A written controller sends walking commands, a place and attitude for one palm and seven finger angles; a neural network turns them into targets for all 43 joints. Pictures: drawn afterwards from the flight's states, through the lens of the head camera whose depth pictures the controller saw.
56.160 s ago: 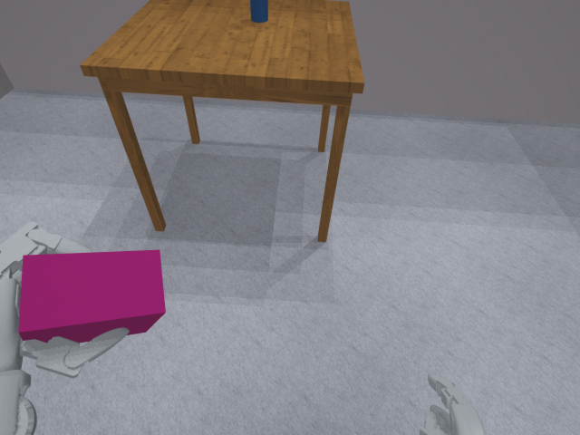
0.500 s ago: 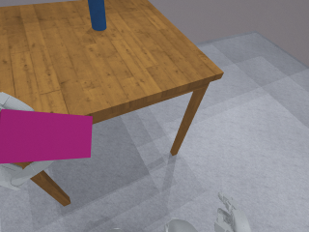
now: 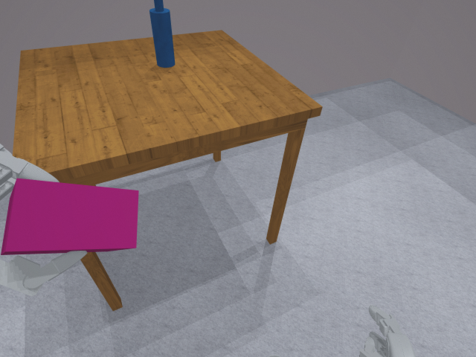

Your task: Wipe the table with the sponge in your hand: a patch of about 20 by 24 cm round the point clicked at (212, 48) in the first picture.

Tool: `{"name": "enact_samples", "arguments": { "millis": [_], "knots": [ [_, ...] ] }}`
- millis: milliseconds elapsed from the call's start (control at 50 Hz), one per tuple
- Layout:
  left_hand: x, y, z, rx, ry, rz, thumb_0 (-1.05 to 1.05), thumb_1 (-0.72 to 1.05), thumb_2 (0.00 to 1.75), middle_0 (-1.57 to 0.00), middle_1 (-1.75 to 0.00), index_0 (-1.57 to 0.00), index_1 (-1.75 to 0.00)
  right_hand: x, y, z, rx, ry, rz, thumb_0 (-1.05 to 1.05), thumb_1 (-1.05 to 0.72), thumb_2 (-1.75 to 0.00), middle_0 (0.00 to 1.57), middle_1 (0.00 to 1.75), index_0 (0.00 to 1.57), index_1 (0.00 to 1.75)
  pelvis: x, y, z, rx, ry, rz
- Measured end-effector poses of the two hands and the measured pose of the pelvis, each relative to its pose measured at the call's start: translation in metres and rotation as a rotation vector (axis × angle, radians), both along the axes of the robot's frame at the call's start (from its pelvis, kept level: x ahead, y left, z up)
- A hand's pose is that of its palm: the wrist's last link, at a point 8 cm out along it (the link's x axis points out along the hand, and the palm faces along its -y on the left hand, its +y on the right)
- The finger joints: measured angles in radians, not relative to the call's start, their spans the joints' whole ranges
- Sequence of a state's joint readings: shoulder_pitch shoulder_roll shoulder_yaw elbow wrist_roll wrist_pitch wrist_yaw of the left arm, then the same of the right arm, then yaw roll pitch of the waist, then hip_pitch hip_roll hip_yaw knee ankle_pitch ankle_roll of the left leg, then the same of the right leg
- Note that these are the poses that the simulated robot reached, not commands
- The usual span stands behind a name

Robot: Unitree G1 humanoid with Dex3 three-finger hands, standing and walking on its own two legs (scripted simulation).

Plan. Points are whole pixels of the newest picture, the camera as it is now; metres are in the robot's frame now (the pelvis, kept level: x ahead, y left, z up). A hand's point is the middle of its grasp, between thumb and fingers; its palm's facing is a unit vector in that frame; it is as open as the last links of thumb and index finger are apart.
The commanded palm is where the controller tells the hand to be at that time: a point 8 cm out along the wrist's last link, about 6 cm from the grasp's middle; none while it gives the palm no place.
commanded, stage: stop stepping back and stand still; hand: left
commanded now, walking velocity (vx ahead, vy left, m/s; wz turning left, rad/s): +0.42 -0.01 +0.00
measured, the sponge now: (88, 222) +0.23 +0.20 +0.20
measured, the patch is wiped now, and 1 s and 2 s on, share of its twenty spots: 1.00 1.00 1.00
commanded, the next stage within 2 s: stand and wait in 0.48 s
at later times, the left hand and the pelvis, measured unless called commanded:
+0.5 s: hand out of the picture +0.16 +0.22 +0.26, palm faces +0.48 -0.79 -0.39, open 10.4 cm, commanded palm +0.10 +0.27 +0.25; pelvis -0.04 -0.02 +0.02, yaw +3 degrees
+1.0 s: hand out of the picture +0.21 +0.26 +0.26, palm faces +0.57 -0.74 -0.36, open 10.4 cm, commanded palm +0.14 +0.28 +0.25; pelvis +0.00 -0.01 +0.02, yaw +4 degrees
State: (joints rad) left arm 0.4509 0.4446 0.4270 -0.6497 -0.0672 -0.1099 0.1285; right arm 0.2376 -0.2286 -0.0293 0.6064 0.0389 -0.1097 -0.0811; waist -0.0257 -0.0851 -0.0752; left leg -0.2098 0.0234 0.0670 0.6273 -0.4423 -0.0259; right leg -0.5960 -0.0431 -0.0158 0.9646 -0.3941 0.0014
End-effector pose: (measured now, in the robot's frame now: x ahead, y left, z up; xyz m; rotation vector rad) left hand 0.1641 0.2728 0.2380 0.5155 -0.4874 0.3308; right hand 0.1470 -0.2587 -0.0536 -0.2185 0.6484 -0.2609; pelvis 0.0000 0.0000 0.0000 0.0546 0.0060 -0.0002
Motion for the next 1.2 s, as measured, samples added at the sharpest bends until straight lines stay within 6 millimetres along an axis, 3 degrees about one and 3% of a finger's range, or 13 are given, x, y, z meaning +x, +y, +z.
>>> {"name": "enact_samples", "arguments": {
  "millis": [140, 240, 340, 440, 500, 560, 640, 740, 800, 960, 1020, 1100, 1200],
  "knots": [
    [-0.018, 0.000, 0.035, 0.042, -0.086, 0.108, -0.01, -0.57, 1.06, -0.71, -1.33, -0.73, -1.34, -0.029, 0.019, -0.032, 0.130, 0.057, 0.076, 0.01, -0.90, -0.90, 0.20, 0.30, 0.20, 0.30, -0.007, -0.017, 0.005, -0.033, -0.027, 0.059],
    [-0.024, -0.005, -0.001, -0.040, 0.023, 0.129, -0.01, -0.56, 1.06, -0.70, -1.33, -0.73, -1.34, -0.033, 0.016, -0.060, 0.136, 0.160, 0.136, 0.01, -0.90, -0.90, 0.21, 0.30, 0.20, 0.30, -0.029, -0.024, -0.007, -0.061, -0.052, 0.081],
    [-0.040, -0.020, -0.022, -0.073, 0.160, 0.067, -0.01, -0.56, 1.06, -0.71, -1.33, -0.73, -1.34, -0.038, 0.009, -0.032, 0.103, 0.146, 0.099, 0.02, -0.90, -0.90, 0.21, 0.30, 0.20, 0.30, -0.038, -0.024, 0.006, -0.036, -0.029, 0.051],
    [-0.056, -0.025, 0.006, 0.007, 0.030, -0.005, -0.01, -0.57, 1.06, -0.71, -1.33, -0.73, -1.34, -0.033, 0.004, -0.005, 0.009, 0.062, 0.086, 0.02, -0.90, -0.90, 0.20, 0.30, 0.20, 0.30, -0.042, -0.016, 0.009, -0.056, -0.025, 0.035],
    [-0.051, -0.013, 0.032, 0.040, -0.074, 0.045, -0.01, -0.57, 1.06, -0.71, -1.33, -0.74, -1.34, -0.030, 0.008, 0.003, 0.028, 0.040, 0.093, 0.01, -0.90, -0.90, 0.20, 0.30, 0.20, 0.30, -0.039, -0.017, 0.017, -0.071, -0.023, 0.056],
    [-0.042, 0.007, 0.041, 0.008, -0.102, 0.132, -0.01, -0.57, 1.06, -0.71, -1.33, -0.73, -1.34, -0.025, 0.013, 0.004, 0.065, 0.038, 0.103, 0.01, -0.90, -0.90, 0.20, 0.30, 0.20, 0.30, -0.033, -0.019, 0.022, -0.083, -0.017, 0.071],
    [-0.027, 0.014, 0.010, -0.047, 0.003, 0.193, -0.01, -0.56, 1.06, -0.70, -1.33, -0.73, -1.34, -0.012, 0.015, -0.008, 0.097, 0.027, 0.124, 0.01, -0.90, -0.90, 0.20, 0.30, 0.20, 0.30, -0.027, -0.025, 0.011, -0.078, -0.016, 0.061],
    [-0.020, -0.007, -0.033, -0.173, 0.157, 0.093, -0.01, -0.56, 1.06, -0.70, -1.33, -0.73, -1.34, -0.004, 0.016, -0.010, 0.065, 0.097, 0.134, 0.01, -0.90, -0.90, 0.21, 0.30, 0.20, 0.30, -0.023, -0.016, 0.013, -0.096, -0.031, 0.064],
    [-0.024, -0.012, -0.027, -0.134, 0.131, 0.036, -0.01, -0.56, 1.06, -0.71, -1.33, -0.73, -1.34, 0.001, 0.018, -0.003, 0.017, 0.103, 0.123, 0.01, -0.90, -0.90, 0.21, 0.30, 0.20, 0.30, -0.017, -0.012, 0.011, -0.081, -0.034, 0.058],
    [-0.013, 0.012, 0.031, 0.022, -0.069, 0.144, -0.01, -0.57, 1.06, -0.71, -1.33, -0.73, -1.34, 0.030, 0.036, 0.000, 0.057, 0.087, 0.164, 0.01, -0.90, -0.90, 0.20, 0.30, 0.20, 0.30, 0.000, -0.011, 0.020, -0.074, -0.022, 0.069],
    [0.000, 0.018, 0.024, -0.025, -0.029, 0.171, -0.01, -0.56, 1.06, -0.71, -1.33, -0.73, -1.34, 0.041, 0.041, 0.001, 0.099, 0.065, 0.167, 0.01, -0.90, -0.90, 0.20, 0.30, 0.20, 0.30, 0.003, -0.010, 0.022, -0.077, -0.017, 0.063],
    [0.012, 0.008, -0.004, -0.096, 0.101, 0.134, -0.01, -0.56, 1.06, -0.70, -1.33, -0.73, -1.34, 0.047, 0.041, 0.005, 0.118, 0.036, 0.159, 0.01, -0.90, -0.90, 0.21, 0.30, 0.20, 0.30, 0.005, -0.011, 0.023, -0.074, -0.012, 0.055],
    [0.008, -0.011, -0.016, -0.102, 0.180, 0.061, -0.01, -0.56, 1.06, -0.71, -1.33, -0.73, -1.34, 0.045, 0.032, 0.010, 0.082, 0.048, 0.151, 0.01, -0.90, -0.90, 0.21, 0.30, 0.20, 0.30, 0.005, -0.014, 0.024, -0.070, -0.006, 0.055]
  ]
}}
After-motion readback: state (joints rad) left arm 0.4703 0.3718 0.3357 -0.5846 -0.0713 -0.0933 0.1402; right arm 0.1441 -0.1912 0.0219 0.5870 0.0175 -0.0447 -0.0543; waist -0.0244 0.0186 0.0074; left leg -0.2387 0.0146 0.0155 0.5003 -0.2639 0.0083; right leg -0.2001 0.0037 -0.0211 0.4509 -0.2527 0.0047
